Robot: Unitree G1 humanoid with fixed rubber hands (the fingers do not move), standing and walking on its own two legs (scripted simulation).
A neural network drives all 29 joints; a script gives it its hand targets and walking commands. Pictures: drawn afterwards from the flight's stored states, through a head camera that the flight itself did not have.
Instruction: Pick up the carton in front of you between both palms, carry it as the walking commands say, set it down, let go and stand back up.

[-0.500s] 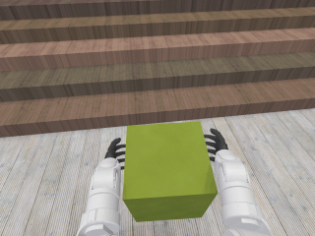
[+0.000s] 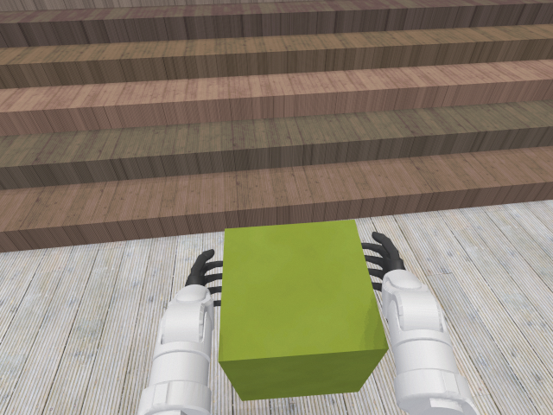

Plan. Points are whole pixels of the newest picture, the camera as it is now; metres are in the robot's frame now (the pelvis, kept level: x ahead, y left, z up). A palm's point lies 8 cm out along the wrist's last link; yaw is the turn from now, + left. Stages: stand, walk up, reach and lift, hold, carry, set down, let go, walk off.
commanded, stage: reach and lift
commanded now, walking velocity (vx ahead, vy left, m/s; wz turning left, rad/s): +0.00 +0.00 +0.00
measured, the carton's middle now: (295, 315) +0.29 +0.00 -0.05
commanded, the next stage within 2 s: hold in 0.10 s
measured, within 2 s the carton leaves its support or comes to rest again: neither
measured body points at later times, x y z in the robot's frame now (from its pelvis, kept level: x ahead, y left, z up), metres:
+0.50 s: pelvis +0.00 +0.00 +0.00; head -0.07 +0.01 +0.45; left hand +0.29 +0.15 +0.04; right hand +0.30 -0.15 +0.06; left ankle +0.01 +0.13 -0.74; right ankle +0.00 -0.13 -0.74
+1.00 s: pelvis +0.00 +0.00 +0.00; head -0.06 +0.01 +0.45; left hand +0.29 +0.15 +0.04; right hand +0.30 -0.15 +0.06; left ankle +0.01 +0.13 -0.74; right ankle +0.00 -0.13 -0.74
